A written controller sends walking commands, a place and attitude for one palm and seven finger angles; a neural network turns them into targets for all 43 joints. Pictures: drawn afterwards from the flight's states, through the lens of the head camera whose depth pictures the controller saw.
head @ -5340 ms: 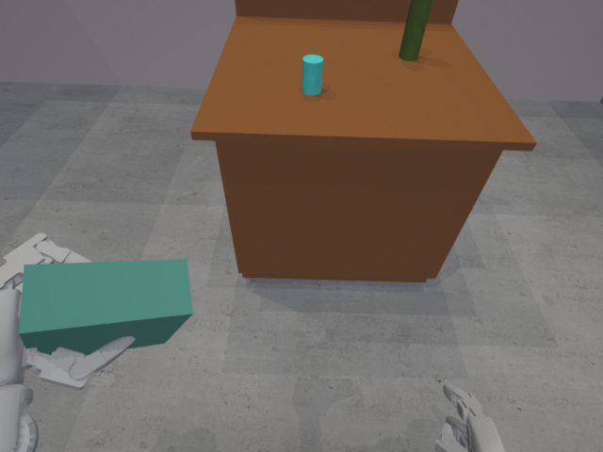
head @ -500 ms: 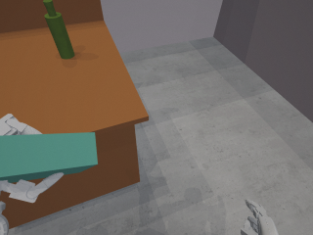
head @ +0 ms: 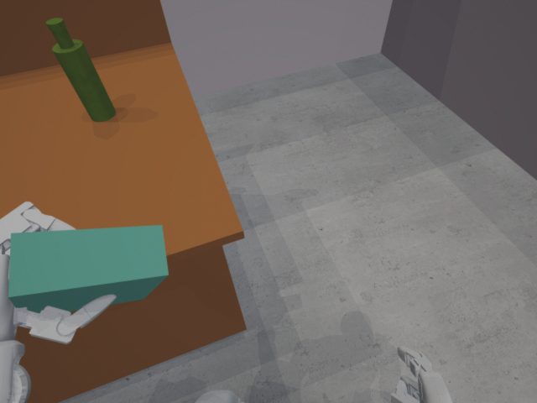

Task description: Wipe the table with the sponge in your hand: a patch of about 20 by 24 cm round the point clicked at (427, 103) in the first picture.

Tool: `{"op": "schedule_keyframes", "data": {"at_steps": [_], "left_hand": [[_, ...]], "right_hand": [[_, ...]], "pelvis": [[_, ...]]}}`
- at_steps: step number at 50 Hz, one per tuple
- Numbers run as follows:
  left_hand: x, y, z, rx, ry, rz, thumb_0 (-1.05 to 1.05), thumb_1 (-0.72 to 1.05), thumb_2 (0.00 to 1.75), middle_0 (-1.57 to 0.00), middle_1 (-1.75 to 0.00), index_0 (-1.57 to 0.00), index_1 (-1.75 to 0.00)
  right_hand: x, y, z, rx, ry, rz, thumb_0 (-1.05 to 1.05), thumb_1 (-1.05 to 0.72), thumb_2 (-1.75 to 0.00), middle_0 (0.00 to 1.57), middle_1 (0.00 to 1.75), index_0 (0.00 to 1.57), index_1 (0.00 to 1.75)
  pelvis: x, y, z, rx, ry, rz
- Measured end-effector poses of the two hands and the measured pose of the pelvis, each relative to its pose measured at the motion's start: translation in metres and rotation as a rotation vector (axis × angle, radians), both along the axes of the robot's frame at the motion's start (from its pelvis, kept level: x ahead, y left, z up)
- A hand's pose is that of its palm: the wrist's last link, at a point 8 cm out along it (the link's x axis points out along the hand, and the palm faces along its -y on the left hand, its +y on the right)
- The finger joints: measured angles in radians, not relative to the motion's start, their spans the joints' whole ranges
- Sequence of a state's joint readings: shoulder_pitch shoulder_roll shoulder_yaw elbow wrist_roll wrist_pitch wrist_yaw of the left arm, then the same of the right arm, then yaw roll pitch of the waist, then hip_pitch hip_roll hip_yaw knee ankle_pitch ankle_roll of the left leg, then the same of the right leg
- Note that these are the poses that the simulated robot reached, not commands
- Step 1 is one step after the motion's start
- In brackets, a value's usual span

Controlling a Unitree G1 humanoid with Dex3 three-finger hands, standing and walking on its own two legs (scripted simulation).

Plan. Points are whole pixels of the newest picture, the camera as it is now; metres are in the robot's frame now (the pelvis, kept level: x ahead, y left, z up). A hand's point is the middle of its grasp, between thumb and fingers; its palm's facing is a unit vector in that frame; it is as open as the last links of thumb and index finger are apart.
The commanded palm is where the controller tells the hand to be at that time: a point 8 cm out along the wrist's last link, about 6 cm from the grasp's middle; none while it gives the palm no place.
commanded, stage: come to a stop and stand still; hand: left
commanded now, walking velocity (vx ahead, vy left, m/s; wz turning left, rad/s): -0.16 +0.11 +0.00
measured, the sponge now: (113, 270) +0.24 +0.19 +0.14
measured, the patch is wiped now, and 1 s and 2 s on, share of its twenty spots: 0.00 0.00 0.00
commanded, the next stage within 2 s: look again from close up in 1.66 s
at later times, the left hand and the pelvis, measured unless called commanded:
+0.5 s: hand (71, 271) +0.22 +0.22 +0.17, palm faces +0.34 -0.81 -0.48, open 9.7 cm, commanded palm +0.16 +0.26 +0.18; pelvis +0.00 -0.01 +0.00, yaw -1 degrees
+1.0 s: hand (38, 278) +0.21 +0.25 +0.17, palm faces +0.34 -0.87 -0.35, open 9.7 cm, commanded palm +0.15 +0.28 +0.18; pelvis -0.03 +0.01 +0.01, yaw -3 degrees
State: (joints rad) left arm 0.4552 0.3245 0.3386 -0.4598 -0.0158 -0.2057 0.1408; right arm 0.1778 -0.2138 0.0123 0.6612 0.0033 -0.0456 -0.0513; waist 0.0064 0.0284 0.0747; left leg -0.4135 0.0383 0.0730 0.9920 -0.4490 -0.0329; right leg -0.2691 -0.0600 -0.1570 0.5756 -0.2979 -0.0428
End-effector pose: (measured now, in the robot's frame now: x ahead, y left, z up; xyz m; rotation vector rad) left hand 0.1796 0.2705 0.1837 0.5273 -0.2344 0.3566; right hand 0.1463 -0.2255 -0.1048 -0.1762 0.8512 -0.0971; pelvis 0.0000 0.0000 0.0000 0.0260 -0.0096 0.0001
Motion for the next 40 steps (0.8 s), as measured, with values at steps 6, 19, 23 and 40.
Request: {"op": "schedule_keyframes", "data": {"at_steps": [6,19,23,40], "left_hand": [[0.013,0.002,0.001,0.013,0.002,-0.048,-0.01,-0.46,1.0,-0.8,-1.34,-0.8,-1.33],[0.015,0.008,0.007,0.006,-0.049,-0.054,-0.01,-0.46,1.0,-0.8,-1.34,-0.8,-1.33],[0.004,-0.011,0.006,-0.006,-0.015,-0.059,-0.01,-0.46,1.0,-0.8,-1.34,-0.8,-1.33],[-0.02,-0.017,-0.02,-0.095,-0.021,-0.167,-0.01,-0.46,1.0,-0.79,-1.34,-0.79,-1.33]], "right_hand": [[0.022,-0.021,0.026,-0.1,-0.061,-0.032,0.01,-0.9,-0.9,0.2,0.3,0.2,0.3],[0.036,0.022,0.037,0.001,-0.171,0.035,0.01,-0.9,-0.9,0.2,0.3,0.2,0.3],[0.023,0.022,0.026,0.054,-0.154,0.041,0.01,-0.9,-0.9,0.2,0.3,0.21,0.3],[-0.053,-0.044,0.048,-0.142,-0.122,-0.035,0.01,-0.9,-0.9,0.2,0.3,0.2,0.3]], "pelvis": [[0.013,0.006,0.002,-0.005,0.004,-0.003],[0.011,0.004,0.001,-0.016,-0.003,-0.031],[0.002,-0.007,0.001,-0.036,-0.013,-0.024],[-0.033,-0.011,0.004,-0.038,-0.036,-0.064]]}}
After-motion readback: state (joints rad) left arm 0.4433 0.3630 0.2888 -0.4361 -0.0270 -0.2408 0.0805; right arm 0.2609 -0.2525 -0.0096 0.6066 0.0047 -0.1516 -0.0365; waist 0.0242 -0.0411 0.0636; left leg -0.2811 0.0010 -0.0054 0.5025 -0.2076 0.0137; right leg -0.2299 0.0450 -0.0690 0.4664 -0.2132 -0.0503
